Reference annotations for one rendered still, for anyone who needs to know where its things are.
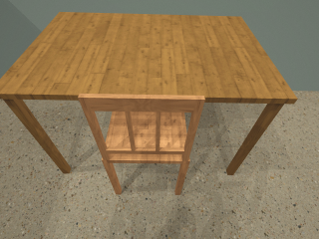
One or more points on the table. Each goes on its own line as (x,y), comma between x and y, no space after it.
(217,57)

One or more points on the chair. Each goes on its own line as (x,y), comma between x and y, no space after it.
(144,129)

